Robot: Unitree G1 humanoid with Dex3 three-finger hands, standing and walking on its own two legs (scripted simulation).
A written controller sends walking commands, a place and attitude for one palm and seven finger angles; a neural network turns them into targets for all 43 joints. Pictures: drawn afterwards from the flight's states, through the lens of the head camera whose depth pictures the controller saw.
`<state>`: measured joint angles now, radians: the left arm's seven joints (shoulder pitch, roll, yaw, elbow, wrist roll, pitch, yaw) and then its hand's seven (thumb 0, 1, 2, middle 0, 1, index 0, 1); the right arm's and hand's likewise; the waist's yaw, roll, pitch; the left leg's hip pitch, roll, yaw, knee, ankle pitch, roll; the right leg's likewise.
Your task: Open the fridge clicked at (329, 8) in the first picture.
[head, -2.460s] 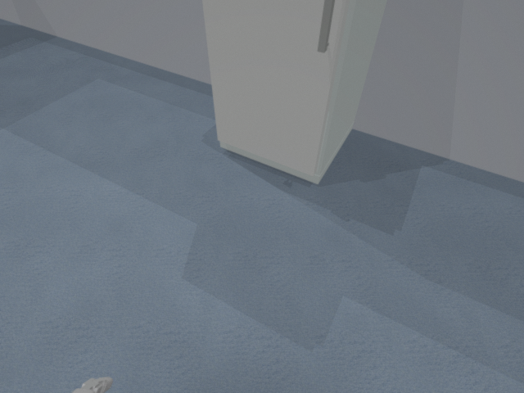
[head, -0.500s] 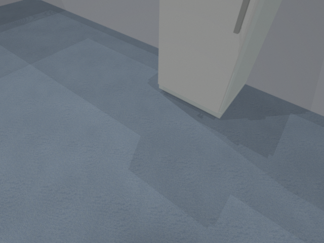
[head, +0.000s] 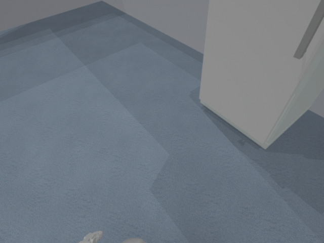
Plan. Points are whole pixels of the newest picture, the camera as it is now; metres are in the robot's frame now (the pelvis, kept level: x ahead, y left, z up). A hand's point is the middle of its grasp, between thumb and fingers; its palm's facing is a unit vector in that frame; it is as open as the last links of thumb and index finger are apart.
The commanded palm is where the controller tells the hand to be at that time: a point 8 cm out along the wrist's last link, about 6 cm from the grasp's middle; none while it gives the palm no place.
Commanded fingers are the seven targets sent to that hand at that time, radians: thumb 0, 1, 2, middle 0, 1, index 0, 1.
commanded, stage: walk to a spot facing it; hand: right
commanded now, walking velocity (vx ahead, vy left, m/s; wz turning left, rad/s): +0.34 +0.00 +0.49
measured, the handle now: (317, 22) +0.83 -0.57 +0.12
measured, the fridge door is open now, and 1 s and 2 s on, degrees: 0 0 0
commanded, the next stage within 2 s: turn to face it in 1.00 s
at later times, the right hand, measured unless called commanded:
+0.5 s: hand (191, 166) +0.40 -0.08 -0.17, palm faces -0.31 +0.94 -0.17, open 7.4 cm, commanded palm none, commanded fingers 0.00 -0.90 -0.90 0.20 0.30 0.20 0.30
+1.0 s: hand (202, 144) +0.49 -0.13 -0.17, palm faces -0.36 +0.92 -0.16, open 7.4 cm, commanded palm none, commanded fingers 0.00 -0.90 -0.90 0.20 0.30 0.20 0.30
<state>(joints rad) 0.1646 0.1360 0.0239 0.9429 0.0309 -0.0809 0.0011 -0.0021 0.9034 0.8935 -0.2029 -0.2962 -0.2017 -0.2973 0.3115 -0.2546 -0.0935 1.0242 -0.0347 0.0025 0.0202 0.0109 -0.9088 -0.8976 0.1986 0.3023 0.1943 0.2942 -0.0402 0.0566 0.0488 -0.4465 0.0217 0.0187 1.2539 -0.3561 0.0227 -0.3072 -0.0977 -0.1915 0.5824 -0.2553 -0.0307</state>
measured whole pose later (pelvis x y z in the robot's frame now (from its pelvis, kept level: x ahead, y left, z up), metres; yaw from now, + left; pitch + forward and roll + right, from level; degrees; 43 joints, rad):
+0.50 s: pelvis +0.21 +0.05 -0.02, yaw +15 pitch -1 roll +0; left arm 0.47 0.14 0.03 1.11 0.02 -0.02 0.00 0.01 0.90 0.89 -0.20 -0.30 -0.20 -0.30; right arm 0.06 -0.19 -0.05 0.92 -0.02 -0.05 0.03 0.01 -0.91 -0.90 0.20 0.30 0.20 0.29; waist 0.07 0.00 0.11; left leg -0.41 0.00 0.15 0.67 -0.23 0.09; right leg -0.24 -0.18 -0.17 1.16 -0.48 0.05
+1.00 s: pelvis +0.41 +0.04 +0.01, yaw +27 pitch -1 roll +1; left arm 0.20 0.15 0.03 0.95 0.03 -0.08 0.01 0.00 0.91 0.89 -0.20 -0.30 -0.20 -0.30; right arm 0.32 -0.22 -0.09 1.04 -0.03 0.01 0.03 0.01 -0.91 -0.90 0.20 0.30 0.19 0.29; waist -0.04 0.05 0.04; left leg -0.48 0.05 0.05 1.18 -0.35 0.00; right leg -0.22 -0.11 -0.23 0.51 -0.26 -0.02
